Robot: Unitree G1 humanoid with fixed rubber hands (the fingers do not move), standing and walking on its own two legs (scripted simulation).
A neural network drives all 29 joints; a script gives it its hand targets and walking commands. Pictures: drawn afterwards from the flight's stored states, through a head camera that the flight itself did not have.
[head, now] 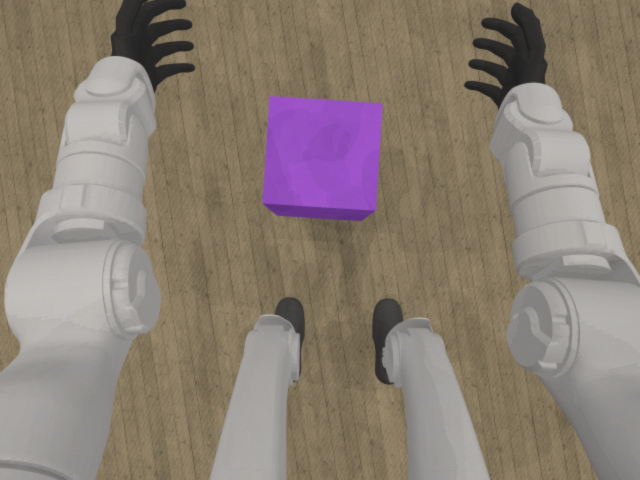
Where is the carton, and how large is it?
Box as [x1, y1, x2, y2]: [262, 96, 382, 220]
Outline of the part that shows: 270,96 262,203 277,215 361,220 374,211 376,201 382,103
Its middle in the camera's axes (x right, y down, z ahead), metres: +0.01 -0.17 +0.84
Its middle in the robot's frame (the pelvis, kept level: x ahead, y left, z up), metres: +0.54 +0.03 -0.52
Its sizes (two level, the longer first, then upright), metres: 0.210 0.200 0.250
